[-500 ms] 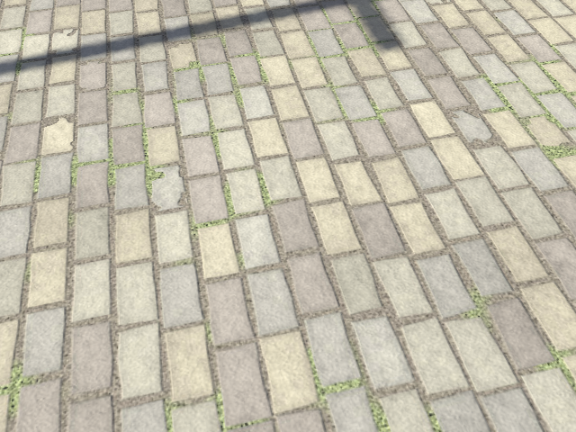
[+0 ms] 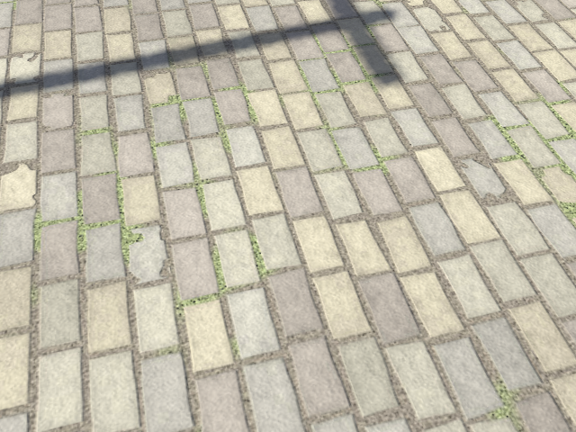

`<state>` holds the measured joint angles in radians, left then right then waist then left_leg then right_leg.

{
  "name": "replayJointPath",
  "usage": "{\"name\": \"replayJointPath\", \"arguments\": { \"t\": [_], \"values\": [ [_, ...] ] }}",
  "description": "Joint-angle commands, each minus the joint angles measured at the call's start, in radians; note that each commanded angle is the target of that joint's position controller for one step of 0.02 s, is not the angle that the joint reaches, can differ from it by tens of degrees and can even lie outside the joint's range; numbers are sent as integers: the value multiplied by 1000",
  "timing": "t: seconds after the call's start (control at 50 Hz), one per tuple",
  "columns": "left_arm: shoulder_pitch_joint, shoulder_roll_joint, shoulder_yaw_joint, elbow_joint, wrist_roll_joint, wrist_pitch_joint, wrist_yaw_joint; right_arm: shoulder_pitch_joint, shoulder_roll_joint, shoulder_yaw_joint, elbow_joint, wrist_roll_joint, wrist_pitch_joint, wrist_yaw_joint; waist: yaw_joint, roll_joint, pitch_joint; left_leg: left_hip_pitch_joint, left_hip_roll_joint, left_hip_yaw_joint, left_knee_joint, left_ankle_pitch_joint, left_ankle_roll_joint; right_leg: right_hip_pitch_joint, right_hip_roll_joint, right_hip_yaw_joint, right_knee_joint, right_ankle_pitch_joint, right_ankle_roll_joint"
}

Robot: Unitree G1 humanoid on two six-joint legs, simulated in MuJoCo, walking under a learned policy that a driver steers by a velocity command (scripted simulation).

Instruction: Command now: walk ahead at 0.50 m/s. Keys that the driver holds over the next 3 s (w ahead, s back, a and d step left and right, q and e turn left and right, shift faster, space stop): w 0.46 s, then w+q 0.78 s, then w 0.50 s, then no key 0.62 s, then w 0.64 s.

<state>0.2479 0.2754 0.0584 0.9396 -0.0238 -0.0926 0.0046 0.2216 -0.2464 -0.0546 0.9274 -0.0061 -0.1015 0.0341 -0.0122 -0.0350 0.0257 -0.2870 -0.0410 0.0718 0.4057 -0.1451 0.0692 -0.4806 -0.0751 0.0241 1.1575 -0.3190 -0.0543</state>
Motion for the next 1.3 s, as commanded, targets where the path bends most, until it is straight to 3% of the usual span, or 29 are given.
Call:
{"name": "replayJointPath", "arguments": {
  "t": [0.02, 0.1, 0.18, 0.26, 0.32, 0.36, 0.38, 0.4, 0.42, 0.44, 0.46, 0.48, 0.5, 0.54, 0.62, 0.74, 0.84, 0.9, 0.94, 0.96, 0.98, 1.0, 1.02, 1.04, 1.06, 1.08, 1.16, 1.24, 1.3],
  "values": [
    [45, 51, 18, -43, 5, 13, 7, 10, -115, -21, -34, 1, -19, -5, 30, 105, -45, 123, 271, -276, -263, 127, 166, -132, -85, 43, -55, 79, 12],
    [-88, 49, 21, -90, 19, 17, 7, 73, -143, -28, -9, 4, -9, -29, 4, 80, -2, 160, 258, -203, -293, 197, 159, -240, -86, 30, -261, 267, 50],
    [-222, 23, 8, -126, 13, 6, -7, 130, -149, -26, 11, 13, -1, -39, -39, 90, 28, 178, 221, -127, -302, 180, 125, -194, -44, -15, -489, 428, 51],
    [-330, 24, 0, -166, 4, -3, -29, 200, -156, -30, 45, 19, 16, -41, -73, 92, 62, 298, 266, -126, -261, 185, 125, -216, -18, -27, -600, 398, 35],
    [-337, 47, 4, -186, 1, -12, -47, 198, -171, -40, 56, 24, 31, -48, -46, 109, 56, 385, 311, -137, -192, 286, 106, -188, -1, -26, -647, 298, -1],
    [-220, 91, 25, -159, 3, -16, -48, 156, -187, -45, 46, 25, 40, -50, 29, 136, -21, 390, 297, -114, -60, 563, 81, 6, 53, -69, -665, 248, -35],
    [-58, 134, 50, -108, 6, -15, -42, 142, -169, -38, 39, 22, 45, -50, 106, 121, -116, 336, 245, -75, 122, 647, 54, 226, 78, -87, -674, 271, -64],
    [130, 204, 71, -66, 19, -13, -32, 151, -138, -22, 16, 7, 45, -51, 164, 29, -263, 124, 187, -34, 422, 408, 20, 547, -81, 91, -633, 298, -127],
    [201, 278, 86, -39, 21, -8, -34, 282, 5, 19, 10, 6, 21, -38, 96, -241, -400, -290, -10, -50, 789, -267, -47, 898, -314, 586, -742, 105, -298],
    [195, 182, 58, -44, 12, -6, -34, 223, -87, 0, 21, 30, -5, -32, 132, -179, -403, -412, 12, -193, 922, -430, -34, 897, -311, 700, -840, -3, -283],
    [104, 140, 44, -59, 10, -10, -30, 123, -147, -17, -14, 54, -22, -29, 122, -137, -246, -488, 66, -181, 947, -363, -16, 770, -279, 547, -855, 30, -233],
    [22, 111, 35, -80, 17, -11, -27, 69, -148, -16, -23, 57, -25, -35, 93, -46, -166, -457, 121, -159, 906, -268, -12, 617, -249, 413, -877, 121, -204],
    [-32, 80, 26, -85, 27, -15, -29, 45, -140, -23, -23, 44, -18, -41, 63, -7, -100, -410, 153, -152, 840, -211, -15, 480, -217, 317, -911, 201, -185],
    [-59, 48, 18, -74, 39, -26, -33, 92, -100, -27, -8, 39, 16, -44, 11, -41, -72, -302, 188, -171, 773, -154, -14, 352, -181, 207, -974, 237, -164],
    [-23, 93, 32, -42, 43, -36, -15, 42, -75, -31, -31, 36, 49, -48, 2, -19, -7, -384, 189, -200, 653, -22, -34, 312, -178, 69, -1047, 303, -164],
    [9, 109, 32, -29, 36, -27, 11, -119, -53, -24, -89, 24, 38, -21, 48, -8, 35, -389, 156, -122, 350, 261, -41, 361, -139, -124, -1069, 370, -105],
    [98, 132, 42, 3, 21, 6, 17, -253, -38, -10, -174, 26, 40, 9, 94, 5, 78, -472, 136, -56, 232, 167, -14, 570, -202, -177, -991, 492, -97],
    [65, 167, 53, -13, 12, 29, 25, -227, -70, -24, -208, 29, 44, 28, 46, -41, 30, -358, 71, 23, 216, 17, 30, 624, -220, -219, -844, 881, -68],
    [32, 190, 58, -29, 9, 45, 34, -39, -137, -62, -178, 34, 48, 28, -68, -65, -85, -92, -9, 65, 189, -24, 81, 583, -195, -248, -569, 1111, -36],
    [20, 186, 53, -42, 9, 43, 37, 127, -206, -98, -140, 34, 51, 12, -151, -23, -172, 190, -4, -7, 125, 31, 126, 420, -153, -259, -321, 959, 4],
    [91, 70, 19, -84, 44, 22, 23, 207, -318, -125, -123, 34, 57, -9, -100, 215, -273, 564, 249, -448, 118, 13, 264, 4, -20, -241, 51, 225, 63],
    [79, 43, -1, -115, 24, -27, 4, 208, -310, -109, -148, 26, 45, -5, -75, 239, -409, 727, 399, -916, -69, -101, 397, -234, 132, -12, 257, -285, 73],
    [-49, 115, 19, -143, -17, -58, -10, 201, -232, -87, -147, 15, 39, -4, -121, 148, -323, 686, 361, -793, -106, -84, 327, -344, 68, 76, 279, -216, 44],
    [-88, 114, 17, -156, -24, -72, -13, 142, -189, -76, -154, 19, 31, -5, -92, 104, -208, 546, 321, -639, -105, -24, 284, -355, 21, 63, 205, -124, 24],
    [-88, 112, 21, -143, -2, -72, -5, 61, -157, -66, -173, 23, 29, -5, -41, 30, -134, 379, 276, -528, -116, 62, 251, -291, -19, 56, 111, -64, 28],
    [-74, 126, 33, -138, 16, -60, 1, 7, -128, -56, -192, 18, 28, -8, -3, 33, -96, 253, 244, -456, -138, 140, 236, -212, -45, 55, 39, -27, 39],
    [-84, 89, 32, -165, 37, -15, 8, 10, -169, -63, -209, 17, 24, -29, 35, 63, -57, 65, 192, -356, -195, 259, 235, -128, -44, 27, -146, 76, 100],
    [-237, 54, 16, -216, 35, -16, 3, 69, -186, -68, -203, 25, 34, -48, -22, 102, -28, 20, 125, -291, -179, 172, 173, -85, 16, 14, -470, 337, 119],
    [-302, 56, 9, -237, 20, -26, -14, 120, -173, -63, -183, 26, 36, -49, -62, 129, -26, 50, 147, -307, -166, 89, 150, -32, 40, 7, -595, 453, 107]
  ]
}}
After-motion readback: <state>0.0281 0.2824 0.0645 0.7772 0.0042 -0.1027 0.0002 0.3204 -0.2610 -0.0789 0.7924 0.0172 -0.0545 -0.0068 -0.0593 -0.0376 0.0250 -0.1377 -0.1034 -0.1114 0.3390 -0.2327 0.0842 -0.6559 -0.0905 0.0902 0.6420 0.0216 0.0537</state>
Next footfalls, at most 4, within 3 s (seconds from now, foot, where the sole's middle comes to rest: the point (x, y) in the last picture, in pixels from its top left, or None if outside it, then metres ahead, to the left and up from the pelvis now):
0.40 right None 0.40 -0.16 -0.78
0.96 left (245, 349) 0.68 0.10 -0.78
1.44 right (281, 239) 1.02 0.02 -0.78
1.94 left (168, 205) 1.15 0.35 -0.78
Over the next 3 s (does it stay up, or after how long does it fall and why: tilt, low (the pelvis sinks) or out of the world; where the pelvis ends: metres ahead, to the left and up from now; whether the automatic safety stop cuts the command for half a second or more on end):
stays up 1.34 0.30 -0.01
